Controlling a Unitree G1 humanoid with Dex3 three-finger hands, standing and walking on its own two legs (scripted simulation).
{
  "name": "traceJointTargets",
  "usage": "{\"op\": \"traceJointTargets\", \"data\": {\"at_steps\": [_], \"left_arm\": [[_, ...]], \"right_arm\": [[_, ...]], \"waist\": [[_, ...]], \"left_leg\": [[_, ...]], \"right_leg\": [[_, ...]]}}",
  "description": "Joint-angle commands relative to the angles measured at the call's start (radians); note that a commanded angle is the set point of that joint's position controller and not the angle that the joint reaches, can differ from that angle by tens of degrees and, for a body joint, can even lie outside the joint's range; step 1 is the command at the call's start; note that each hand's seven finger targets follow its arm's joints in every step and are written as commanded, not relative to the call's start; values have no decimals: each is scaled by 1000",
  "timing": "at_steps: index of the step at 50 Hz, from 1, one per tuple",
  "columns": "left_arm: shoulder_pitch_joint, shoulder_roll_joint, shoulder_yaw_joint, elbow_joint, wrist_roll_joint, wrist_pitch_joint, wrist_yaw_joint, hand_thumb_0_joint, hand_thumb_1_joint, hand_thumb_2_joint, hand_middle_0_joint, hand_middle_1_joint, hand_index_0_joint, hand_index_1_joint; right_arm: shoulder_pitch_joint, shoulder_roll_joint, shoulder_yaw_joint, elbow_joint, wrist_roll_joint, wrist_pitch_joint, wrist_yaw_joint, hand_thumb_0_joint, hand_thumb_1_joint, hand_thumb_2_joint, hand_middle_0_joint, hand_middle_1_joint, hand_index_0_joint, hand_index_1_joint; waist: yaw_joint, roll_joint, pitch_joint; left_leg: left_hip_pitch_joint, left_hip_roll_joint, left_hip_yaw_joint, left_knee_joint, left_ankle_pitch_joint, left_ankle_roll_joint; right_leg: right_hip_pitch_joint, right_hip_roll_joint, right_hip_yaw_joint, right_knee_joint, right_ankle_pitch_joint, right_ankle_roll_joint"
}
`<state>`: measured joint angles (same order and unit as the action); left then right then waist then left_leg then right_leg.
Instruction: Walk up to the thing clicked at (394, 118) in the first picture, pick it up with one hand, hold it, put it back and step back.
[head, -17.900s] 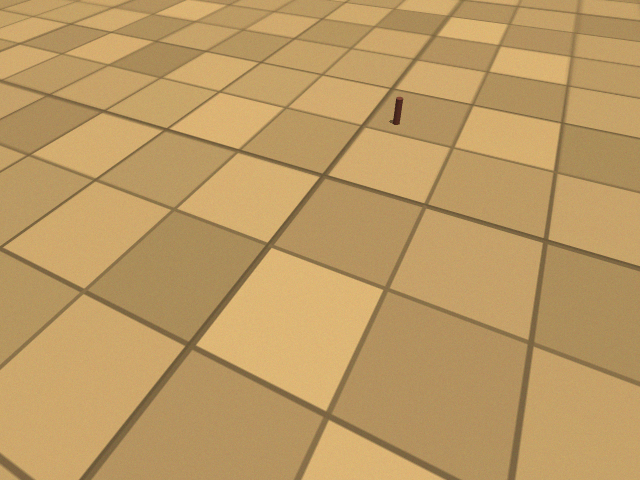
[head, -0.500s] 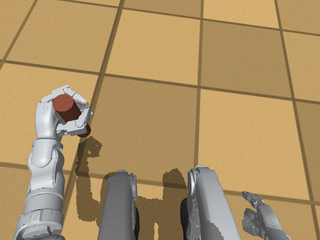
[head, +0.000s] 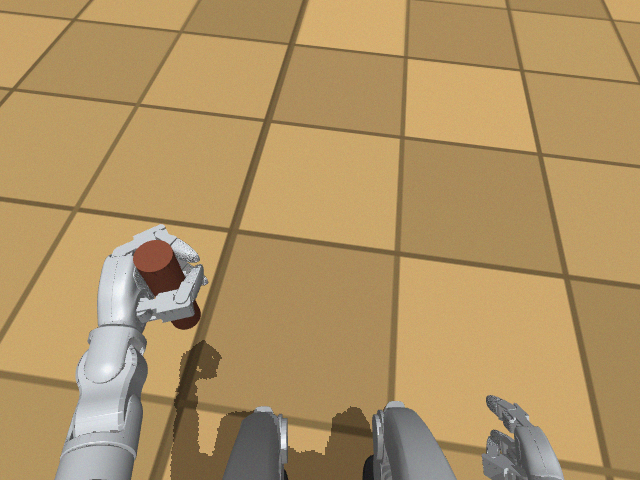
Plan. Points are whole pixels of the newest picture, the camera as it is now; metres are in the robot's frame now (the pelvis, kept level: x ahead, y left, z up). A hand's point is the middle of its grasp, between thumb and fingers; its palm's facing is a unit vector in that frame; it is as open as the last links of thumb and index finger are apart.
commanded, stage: lift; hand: left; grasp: from the side
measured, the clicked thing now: (171, 290) +0.36 +0.20 +0.01
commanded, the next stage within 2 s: hold in 0.94 s
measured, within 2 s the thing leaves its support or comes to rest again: neither
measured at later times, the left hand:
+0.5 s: hand (166, 242) +0.36 +0.18 +0.11, palm faces +0.03 -1.00 -0.02, open 5.1 cm
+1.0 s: hand (169, 219) +0.37 +0.17 +0.14, palm faces +0.00 -1.00 +0.00, open 5.1 cm
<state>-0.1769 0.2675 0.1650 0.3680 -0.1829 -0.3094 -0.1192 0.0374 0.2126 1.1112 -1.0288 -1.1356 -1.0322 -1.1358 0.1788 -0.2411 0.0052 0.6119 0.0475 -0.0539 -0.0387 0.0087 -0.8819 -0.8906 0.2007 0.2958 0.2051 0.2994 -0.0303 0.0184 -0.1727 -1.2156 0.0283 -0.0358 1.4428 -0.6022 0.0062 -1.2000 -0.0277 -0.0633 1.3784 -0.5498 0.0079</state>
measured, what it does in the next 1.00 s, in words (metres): rises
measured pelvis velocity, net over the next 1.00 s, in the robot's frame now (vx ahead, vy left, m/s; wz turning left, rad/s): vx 0.04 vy -0.01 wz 0.01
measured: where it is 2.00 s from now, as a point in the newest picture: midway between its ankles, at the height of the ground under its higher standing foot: outside the picture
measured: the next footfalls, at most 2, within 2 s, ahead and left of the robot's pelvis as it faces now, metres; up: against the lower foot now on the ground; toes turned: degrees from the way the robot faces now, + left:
none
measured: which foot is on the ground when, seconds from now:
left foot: down 0.00-1.00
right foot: down 0.00-1.00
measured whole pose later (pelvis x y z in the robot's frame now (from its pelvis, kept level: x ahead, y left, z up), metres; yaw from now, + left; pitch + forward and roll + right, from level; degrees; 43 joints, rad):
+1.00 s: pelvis +0.04 -0.01 +0.10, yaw +0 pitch +10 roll -1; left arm -0.15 0.22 0.16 0.46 -0.21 -0.35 -0.20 0.04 0.21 1.12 -1.03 -1.14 -1.03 -1.14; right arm 0.23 -0.24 0.00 0.65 0.02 -0.04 -0.05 0.01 -0.88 -0.89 0.20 0.30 0.20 0.30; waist -0.02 0.01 -0.07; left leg -0.65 0.03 -0.01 0.95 -0.47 -0.01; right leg -0.65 -0.01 -0.05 0.91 -0.43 0.00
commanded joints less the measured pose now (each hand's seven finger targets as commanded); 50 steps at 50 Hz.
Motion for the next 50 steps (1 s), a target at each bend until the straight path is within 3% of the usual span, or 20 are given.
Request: {"op": "traceJointTargets", "data": {"at_steps": [1, 2, 3, 4, 5, 11, 12, 13, 16, 19, 22, 27, 29, 34, 37, 40, 41, 43, 44, 50], "left_arm": [[-186, 133, 63, -192, -28, -79, -16, 0, 581, 1265, -1316, -1397, -1337, -1382], [-209, 124, 40, -217, -31, -83, -26, 0, 588, 1256, -1304, -1388, -1327, -1370], [-244, 143, 54, -262, -34, -89, -25, 0, 595, 1251, -1308, -1385, -1329, -1368], [-186, 133, 54, -192, -31, -80, -28, 0, 586, 1254, -1312, -1389, -1333, -1372], [-190, 112, 37, -189, -36, -83, -34, 0, 600, 1259, -1302, -1377, -1321, -1364], [-214, 123, 48, -236, -37, -98, -31, 0, 578, 1257, -1317, -1379, -1332, -1370], [-193, 106, 40, -180, -33, -94, -31, 0, 595, 1264, -1318, -1381, -1332, -1372], [-228, 128, 52, -248, -35, -103, -29, 0, 591, 1265, -1313, -1383, -1328, -1373], [-190, 90, 26, -174, -34, -94, -33, 0, 608, 1272, -1322, -1393, -1338, -1382], [-234, 137, 59, -230, -36, -98, -31, 0, 587, 1288, -1324, -1402, -1340, -1393], [-194, 95, 37, -164, -41, -87, -40, 0, 584, 1287, -1314, -1403, -1331, -1392], [-224, 122, 57, -182, -37, -86, -44, 0, 608, 1292, -1297, -1391, -1314, -1381], [-189, 88, 40, -127, -39, -81, -52, 0, 599, 1286, -1295, -1394, -1315, -1381], [-269, 129, 61, -199, -41, -101, -62, 0, 635, 1295, -1287, -1385, -1303, -1375], [-213, 89, 49, -119, -48, -99, -71, 0, 627, 1286, -1284, -1382, -1300, -1372], [-247, 126, 72, -160, -40, -108, -67, 0, 641, 1296, -1288, -1384, -1301, -1376], [-229, 98, 41, -151, -38, -110, -66, 0, 629, 1300, -1297, -1392, -1310, -1385], [-220, 101, 54, -141, -44, -111, -69, 0, 625, 1303, -1308, -1404, -1322, -1396], [-195, 70, 33, -93, -49, -106, -76, 0, 627, 1296, -1301, -1394, -1316, -1385], [-250, 122, 58, -185, -44, -121, -79, 0, 622, 1292, -1310, -1404, -1326, -1394]], "right_arm": [[29, -144, -58, -95, -1, -47, -7, 0, -883, -891, 201, 300, 200, 300], [25, -144, -59, -99, -2, -51, -6, 0, -879, -889, 201, 299, 200, 300], [27, -145, -59, -104, -2, -52, -6, 0, -881, -890, 201, 300, 200, 300], [29, -147, -59, -97, -2, -52, -7, 0, -886, -891, 201, 299, 200, 299], [29, -149, -59, -96, -2, -52, -7, 0, -882, -891, 201, 300, 200, 300], [33, -145, -55, -99, -10, -57, -10, 0, -887, -892, 201, 300, 200, 300], [31, -150, -57, -99, -11, -57, -9, 0, -885, -892, 201, 300, 200, 300], [37, -145, -56, -100, -13, -58, -9, 0, -885, -892, 201, 300, 200, 300], [42, -142, -54, -102, -14, -54, -11, 0, -887, -892, 201, 299, 200, 300], [59, -139, -55, -91, -15, -52, -14, 0, -885, -892, 201, 300, 200, 300], [57, -129, -49, -88, -19, -48, -16, 0, -884, -892, 201, 300, 200, 300], [59, -126, -53, -89, -19, -42, -19, 0, -876, -890, 201, 300, 200, 300], [61, -122, -50, -87, -21, -41, -16, 0, -877, -890, 201, 300, 200, 300], [59, -128, -53, -87, -23, -35, -19, 0, -873, -890, 201, 300, 200, 300], [50, -123, -51, -88, -25, -37, -21, 0, -878, -891, 201, 300, 200, 300], [51, -125, -54, -83, -27, -32, -27, 0, -875, -891, 201, 300, 200, 300], [50, -123, -51, -82, -26, -31, -26, 0, -881, -893, 201, 300, 200, 300], [48, -125, -54, -79, -26, -32, -25, 0, -879, -892, 200, 300, 200, 300], [41, -127, -53, -81, -24, -33, -26, 0, -879, -892, 201, 300, 200, 300], [53, -130, -56, -79, -26, -26, -25, 0, -880, -892, 201, 300, 200, 300]], "waist": [[5, 32, -343], [-1, 58, -338], [4, 65, -340], [2, 47, -317], [-7, 40, -298], [8, 43, -295], [1, 37, -265], [10, 41, -286], [1, 28, -256], [11, 23, -283], [-1, -6, -243], [9, -7, -222], [3, -23, -199], [14, 31, -219], [5, -18, -192], [13, 4, -199], [7, -10, -186], [10, 4, -182], [2, -15, -160], [17, 14, -201]], "left_leg": [[334, -21, -25, -288, 220, 5], [350, -23, -17, -300, 223, 4], [376, -22, -19, -320, 205, 4], [380, -19, -25, -335, 207, 3], [392, -17, -28, -352, 215, 1], [475, -17, -22, -418, 250, -1], [489, -12, -34, -440, 250, -5], [503, -14, -28, -441, 258, -4], [534, -13, -27, -480, 263, -7], [571, -14, -19, -493, 301, -5], [559, -20, -6, -507, 329, 0], [577, -23, 13, -537, 344, 5], [585, -21, 13, -550, 353, 5], [656, -20, 12, -585, 388, -4], [642, -23, 19, -591, 381, 2], [664, -25, 28, -600, 394, 3], [664, -23, 27, -610, 379, 3], [676, -23, 29, -618, 371, 2], [674, -22, 24, -623, 372, 1], [727, -20, 21, -642, 445, -4]], "right_leg": [[293, 26, 27, -244, 215, -33], [301, 27, 29, -260, 221, -33], [311, 27, 27, -274, 205, -33], [317, 27, 25, -283, 206, -32], [314, 29, 23, -294, 213, -33], [395, 32, 18, -352, 245, -31], [386, 34, 13, -352, 241, -32], [410, 35, 13, -363, 247, -31], [437, 37, 13, -397, 251, -31], [501, 36, 17, -425, 284, -30], [546, 37, 23, -456, 320, -28], [620, 31, 36, -506, 348, -24], [628, 34, 33, -513, 353, -25], [651, 34, 30, -532, 374, -32], [687, 33, 35, -555, 386, -25], [703, 30, 42, -572, 405, -22], [706, 30, 40, -576, 391, -22], [707, 30, 41, -587, 382, -23], [698, 32, 36, -589, 383, -23], [748, 34, 32, -592, 439, -28]]}}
